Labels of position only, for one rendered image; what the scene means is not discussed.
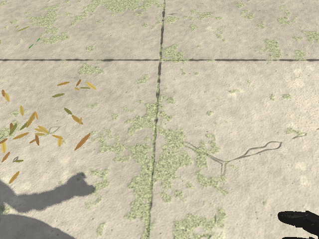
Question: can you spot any robot right hand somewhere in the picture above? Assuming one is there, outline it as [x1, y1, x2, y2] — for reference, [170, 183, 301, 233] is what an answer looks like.
[277, 210, 319, 239]

